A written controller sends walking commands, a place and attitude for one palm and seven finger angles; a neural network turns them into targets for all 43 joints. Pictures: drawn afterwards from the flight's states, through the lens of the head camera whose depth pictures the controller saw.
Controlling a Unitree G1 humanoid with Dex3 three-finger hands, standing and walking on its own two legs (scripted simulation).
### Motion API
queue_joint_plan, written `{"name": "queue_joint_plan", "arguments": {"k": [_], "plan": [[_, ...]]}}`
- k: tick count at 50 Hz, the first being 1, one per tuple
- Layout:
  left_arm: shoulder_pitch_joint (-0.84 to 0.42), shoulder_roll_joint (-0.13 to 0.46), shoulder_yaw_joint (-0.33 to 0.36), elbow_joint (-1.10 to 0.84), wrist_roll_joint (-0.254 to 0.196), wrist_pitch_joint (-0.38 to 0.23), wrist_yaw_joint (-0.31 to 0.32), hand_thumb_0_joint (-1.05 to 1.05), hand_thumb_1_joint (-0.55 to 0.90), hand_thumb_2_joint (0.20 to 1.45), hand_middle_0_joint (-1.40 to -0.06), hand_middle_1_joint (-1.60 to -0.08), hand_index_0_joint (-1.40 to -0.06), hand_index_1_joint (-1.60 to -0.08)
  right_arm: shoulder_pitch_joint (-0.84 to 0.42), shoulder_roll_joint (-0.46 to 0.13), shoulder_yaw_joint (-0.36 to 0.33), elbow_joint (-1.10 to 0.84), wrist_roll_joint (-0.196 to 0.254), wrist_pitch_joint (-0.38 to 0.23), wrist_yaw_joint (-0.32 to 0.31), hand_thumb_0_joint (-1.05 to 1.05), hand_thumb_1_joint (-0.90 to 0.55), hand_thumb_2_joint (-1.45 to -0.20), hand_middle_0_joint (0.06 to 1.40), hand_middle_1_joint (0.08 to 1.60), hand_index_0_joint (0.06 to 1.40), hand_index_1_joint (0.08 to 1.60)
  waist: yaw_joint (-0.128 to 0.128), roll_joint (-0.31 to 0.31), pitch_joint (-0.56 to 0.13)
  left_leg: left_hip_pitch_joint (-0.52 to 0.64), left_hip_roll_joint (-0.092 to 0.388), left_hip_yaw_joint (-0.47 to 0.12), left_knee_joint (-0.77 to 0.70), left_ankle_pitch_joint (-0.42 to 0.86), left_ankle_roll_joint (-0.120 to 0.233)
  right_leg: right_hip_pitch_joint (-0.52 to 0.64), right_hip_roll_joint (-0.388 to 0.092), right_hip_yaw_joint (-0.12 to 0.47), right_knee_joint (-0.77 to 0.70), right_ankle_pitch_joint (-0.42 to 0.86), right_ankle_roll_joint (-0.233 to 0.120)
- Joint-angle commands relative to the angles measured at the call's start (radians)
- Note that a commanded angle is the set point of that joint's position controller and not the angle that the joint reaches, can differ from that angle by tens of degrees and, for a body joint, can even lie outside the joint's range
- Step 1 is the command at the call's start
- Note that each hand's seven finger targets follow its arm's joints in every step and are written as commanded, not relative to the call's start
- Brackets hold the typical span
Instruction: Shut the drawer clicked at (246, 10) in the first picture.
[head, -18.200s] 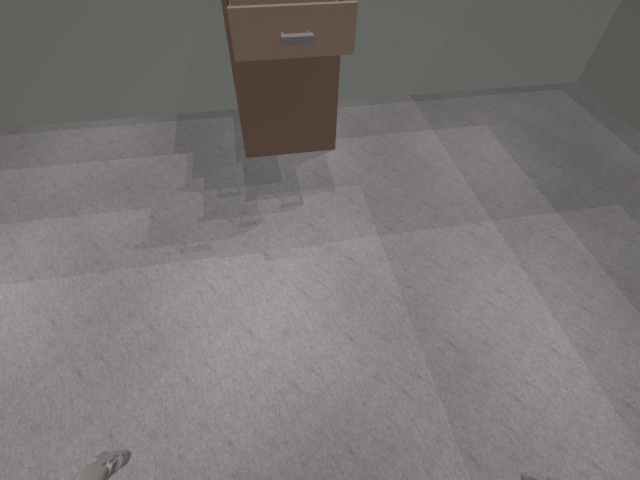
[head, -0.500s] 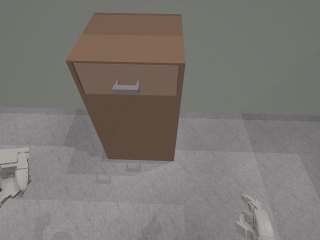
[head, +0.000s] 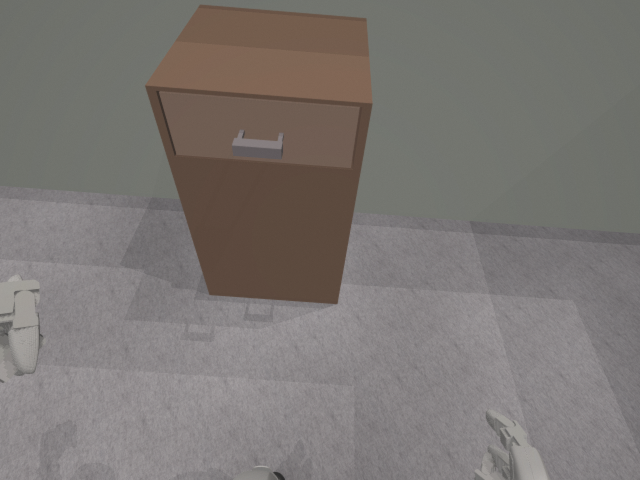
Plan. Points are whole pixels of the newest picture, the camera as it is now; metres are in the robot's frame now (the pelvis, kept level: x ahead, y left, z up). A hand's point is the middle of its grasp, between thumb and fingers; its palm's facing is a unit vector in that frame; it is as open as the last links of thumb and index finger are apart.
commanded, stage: step back with the hand held close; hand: left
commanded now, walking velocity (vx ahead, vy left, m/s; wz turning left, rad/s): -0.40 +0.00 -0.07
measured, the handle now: (259, 142) +0.77 +0.16 -0.04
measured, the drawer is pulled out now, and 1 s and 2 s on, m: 0.00 0.00 0.00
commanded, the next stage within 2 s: stop stepping back and stand still in 0.24 s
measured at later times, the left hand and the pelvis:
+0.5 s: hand out of the picture +0.07 +0.29 +0.18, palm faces +0.35 -0.83 -0.44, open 3.3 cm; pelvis -0.11 +0.04 +0.01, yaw +2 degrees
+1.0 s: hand out of the picture -0.03 +0.30 +0.20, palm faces +0.19 -0.84 -0.50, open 3.3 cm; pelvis -0.22 +0.08 +0.03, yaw -4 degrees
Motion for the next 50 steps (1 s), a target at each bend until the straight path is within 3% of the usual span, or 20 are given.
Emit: {"name": "queue_joint_plan", "arguments": {"k": [1, 4, 9, 12, 15, 19, 25, 27, 29, 30, 31, 33, 35, 36, 37, 39, 42, 44, 48, 50], "plan": [[0.027, 0.124, 0.072, -0.216, -0.05, -0.076, 0.007, 0.0, 0.9, 0.9, -1.4, -1.6, -1.4, -1.6, -0.132, -0.117, -0.047, -0.127, -0.008, -0.067, 0.004, 0.0, -0.9, -0.9, 0.2, 0.3, 0.2, 0.3, 0.011, 0.005, -0.127, 0.124, 0.057, -0.057, -0.115, -0.065, -0.007, 0.024, -0.108, 0.111, -0.126, 0.381, -0.032], [0.029, 0.156, 0.077, -0.238, -0.062, -0.08, 0.01, 0.0, 0.9, 0.9, -1.4, -1.6, -1.4, -1.6, -0.124, -0.123, -0.064, -0.12, 0.004, -0.065, 0.005, 0.0, -0.9, -0.9, 0.2, 0.3, 0.2, 0.3, 0.008, -0.055, -0.236, 0.327, 0.028, -0.001, -0.03, 0.01, -0.029, -0.062, -0.137, 0.104, -0.195, 0.33, -0.015], [-0.012, 0.17, 0.078, -0.215, -0.061, -0.063, 0.033, 0.0, 0.9, 0.9, -1.4, -1.6, -1.4, -1.6, -0.15, -0.103, -0.06, -0.095, -0.001, -0.036, -0.003, 0.0, -0.9, -0.9, 0.2, 0.3, 0.2, 0.3, 0.001, -0.097, -0.075, 0.361, -0.012, -0.02, 0.156, -0.177, -0.059, -0.348, -0.251, 0.181, -0.364, -0.107, -0.109], [-0.051, 0.142, 0.062, -0.194, -0.058, -0.064, 0.026, 0.0, 0.9, 0.9, -1.4, -1.6, -1.4, -1.6, -0.16, -0.118, -0.05, -0.105, -0.007, -0.036, -0.017, 0.0, -0.9, -0.9, 0.2, 0.3, 0.2, 0.3, -0.003, 0.028, 0.006, 0.279, 0.068, -0.131, -0.135, -0.185, -0.029, -0.305, -0.093, 0.053, -0.206, -0.062, -0.037], [-0.058, 0.118, 0.065, -0.154, -0.036, -0.068, 0.009, 0.0, 0.9, 0.9, -1.4, -1.6, -1.4, -1.6, -0.188, -0.145, -0.051, -0.126, -0.02, -0.069, -0.024, 0.0, -0.9, -0.9, 0.2, 0.3, 0.2, 0.3, 0.02, 0.308, -0.047, -0.232, 0.337, -0.461, -0.606, -0.723, 0.092, 0.184, 0.088, -0.014, 0.408, -0.115, 0.007], [-0.002, 0.113, 0.06, -0.211, -0.047, -0.049, -0.002, 0.0, 0.9, 0.9, -1.4, -1.6, -1.4, -1.6, -0.15, -0.127, -0.071, -0.121, -0.013, -0.076, 0.018, 0.0, -0.9, -0.9, 0.2, 0.3, 0.2, 0.3, 0.049, 0.166, -0.18, 0.026, 0.268, -0.203, -0.498, -0.537, 0.022, 0.104, 0.079, -0.078, 0.46, -0.196, -0.011], [0.039, 0.175, 0.059, -0.437, -0.073, 0.018, 0.017, 0.0, 0.9, 0.9, -1.4, -1.6, -1.4, -1.6, -0.098, -0.081, -0.04, -0.109, -0.016, -0.089, 0.025, 0.0, -0.9, -0.9, 0.2, 0.3, 0.2, 0.3, 0.046, 0.208, -0.263, 0.455, 0.038, 0.131, -0.208, -0.223, -0.197, 0.011, 0.01, -0.156, -0.26, -0.279, -0.104], [-0.009, 0.202, 0.079, -0.446, -0.077, 0.04, 0.021, 0.0, 0.9, 0.9, -1.4, -1.6, -1.4, -1.6, -0.086, -0.094, -0.047, -0.061, -0.01, -0.063, 0.022, 0.0, -0.9, -0.9, 0.2, 0.3, 0.2, 0.3, 0.015, -0.18, -0.146, 0.427, 0.001, 0.02, 0.434, -0.151, -0.109, -0.335, -0.316, 0.19, -0.433, -0.145, -0.229], [-0.143, 0.265, 0.159, -0.411, -0.09, 0.049, 0.036, 0.0, 0.9, 0.9, -1.4, -1.6, -1.4, -1.6, -0.103, -0.085, -0.022, -0.075, -0.012, -0.054, 0.024, 0.0, -0.9, -0.9, 0.2, 0.3, 0.2, 0.3, -0.007, -0.147, -0.103, 0.181, 0.062, -0.086, 0.643, -0.172, -0.076, -0.252, -0.411, 0.164, -0.351, 0.049, -0.282], [-0.202, 0.186, 0.096, -0.301, -0.097, 0.062, 0.009, 0.0, 0.9, 0.9, -1.4, -1.6, -1.4, -1.6, -0.108, -0.064, -0.013, -0.066, 0.0, -0.054, 0.025, 0.0, -0.9, -0.9, 0.2, 0.3, 0.2, 0.3, -0.005, -0.242, -0.118, 0.215, 0.04, -0.089, 0.541, -0.216, -0.083, -0.28, -0.348, 0.133, -0.362, -0.279, -0.223], [-0.18, 0.103, 0.038, -0.174, -0.08, 0.091, 0.011, 0.0, 0.9, 0.9, -1.4, -1.6, -1.4, -1.6, -0.146, -0.098, -0.033, -0.081, 0.014, -0.054, -0.002, 0.0, -0.9, -0.9, 0.2, 0.3, 0.2, 0.3, -0.013, -0.184, 0.073, 0.233, 0.095, -0.101, 0.305, -0.173, -0.054, -0.31, -0.302, 0.148, -0.316, -0.263, -0.177], [-0.211, 0.082, 0.006, -0.117, -0.068, 0.104, 0.017, 0.0, 0.9, 0.9, -1.4, -1.6, -1.4, -1.6, -0.135, -0.116, -0.012, -0.059, 0.013, -0.058, -0.02, 0.0, -0.9, -0.9, 0.2, 0.3, 0.2, 0.3, -0.024, 0.117, 0.142, 0.348, 0.081, -0.067, -0.06, -0.269, -0.03, -0.318, -0.195, 0.014, -0.074, -0.236, -0.102], [-0.34, 0.08, -0.028, -0.163, -0.048, 0.066, 0.021, 0.0, 0.9, 0.9, -1.4, -1.6, -1.4, -1.6, -0.109, -0.131, 0.007, -0.08, 0.004, -0.099, -0.024, 0.0, -0.9, -0.9, 0.2, 0.3, 0.2, 0.3, -0.033, 0.493, 0.134, 0.327, 0.303, -0.504, -0.407, -0.419, 0.021, -0.365, -0.035, -0.104, 0.411, -0.293, -0.032], [-0.317, 0.105, -0.005, -0.119, -0.029, 0.049, 0.028, 0.0, 0.9, 0.9, -1.4, -1.6, -1.4, -1.6, -0.086, -0.104, 0.014, -0.083, -0.004, -0.112, -0.02, 0.0, -0.9, -0.9, 0.2, 0.3, 0.2, 0.3, -0.025, 0.377, 0.136, 0.314, 0.353, -0.612, -0.428, -0.343, 0.101, -0.393, -0.015, -0.034, 0.531, -0.243, -0.034], [-0.345, 0.145, 0.003, -0.197, -0.033, 0.04, 0.017, 0.0, 0.9, 0.9, -1.4, -1.6, -1.4, -1.6, -0.105, -0.087, 0.023, -0.08, -0.018, -0.123, -0.009, 0.0, -0.9, -0.9, 0.2, 0.3, 0.2, 0.3, -0.013, 0.246, 0.052, 0.316, 0.346, -0.635, -0.456, -0.39, 0.026, -0.367, -0.052, 0.013, 0.597, -0.204, -0.038], [-0.179, 0.105, -0.016, -0.266, -0.04, 0.051, 0.012, 0.0, 0.9, 0.9, -1.4, -1.6, -1.4, -1.6, -0.121, -0.103, 0.0, -0.106, -0.008, -0.113, 0.013, 0.0, -0.9, -0.9, 0.2, 0.3, 0.2, 0.3, 0.025, 0.012, -0.043, 0.26, 0.316, -0.451, -0.466, -0.491, -0.015, -0.229, -0.056, -0.005, 0.559, -0.121, -0.034], [0.083, 0.094, 0.001, -0.368, -0.044, 0.07, 0.01, 0.0, 0.9, 0.9, -1.4, -1.6, -1.4, -1.6, -0.155, -0.105, -0.007, -0.141, -0.011, -0.095, 0.038, 0.0, -0.9, -0.9, 0.2, 0.3, 0.2, 0.3, 0.049, 0.207, -0.107, 0.102, 0.194, -0.141, -0.529, -0.549, -0.103, 0.0, -0.014, -0.139, 0.455, -0.011, -0.029], [0.14, 0.116, 0.034, -0.375, -0.034, 0.075, 0.024, 0.0, 0.9, 0.9, -1.4, -1.6, -1.4, -1.6, -0.16, -0.095, -0.007, -0.146, -0.02, -0.074, 0.04, 0.0, -0.9, -0.9, 0.2, 0.3, 0.2, 0.3, 0.052, 0.317, -0.058, -0.026, 0.188, -0.077, -0.577, -0.599, -0.099, 0.09, -0.005, -0.193, 0.394, -0.017, -0.033], [0.101, 0.152, 0.083, -0.256, -0.038, 0.088, 0.059, 0.0, 0.9, 0.9, -1.4, -1.6, -1.4, -1.6, -0.126, -0.076, -0.013, -0.135, -0.029, -0.035, -0.005, 0.0, -0.9, -0.9, 0.2, 0.3, 0.2, 0.3, 0.042, 0.217, -0.081, -0.043, 0.204, -0.037, -0.479, -0.539, -0.056, 0.289, 0.009, -0.242, 0.102, -0.219, -0.064], [0.062, 0.135, 0.073, -0.186, -0.04, 0.111, 0.061, 0.0, 0.9, 0.9, -1.4, -1.6, -1.4, -1.6, -0.124, -0.077, -0.022, -0.119, -0.017, -0.026, -0.017, 0.0, -0.9, -0.9, 0.2, 0.3, 0.2, 0.3, 0.048, 0.062, -0.078, -0.072, 0.102, 0.064, -0.124, -0.475, -0.063, 0.335, -0.053, -0.153, -0.175, -0.247, -0.104]]}}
